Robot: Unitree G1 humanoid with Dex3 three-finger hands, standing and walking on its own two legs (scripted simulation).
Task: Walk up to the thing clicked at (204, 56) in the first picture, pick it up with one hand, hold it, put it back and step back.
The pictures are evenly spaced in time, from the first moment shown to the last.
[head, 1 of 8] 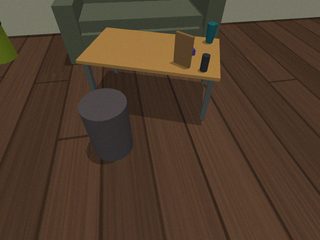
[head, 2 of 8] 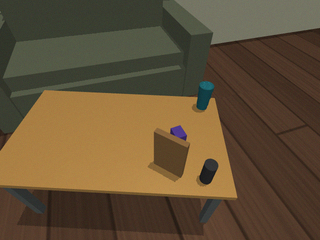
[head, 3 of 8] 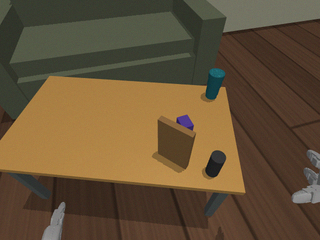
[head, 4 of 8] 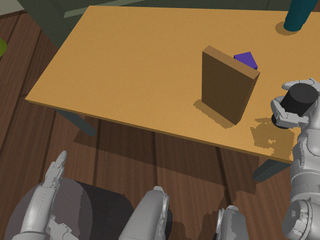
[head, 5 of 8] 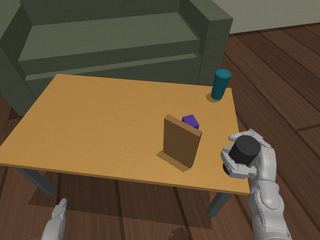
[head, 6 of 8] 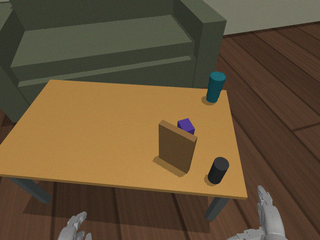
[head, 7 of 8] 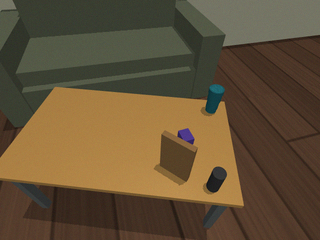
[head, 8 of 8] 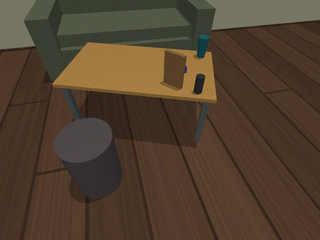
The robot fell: no
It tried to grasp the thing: yes
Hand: right
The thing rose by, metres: 0.26
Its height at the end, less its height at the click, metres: +0.00
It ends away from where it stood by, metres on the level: 0.01
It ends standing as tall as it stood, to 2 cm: yes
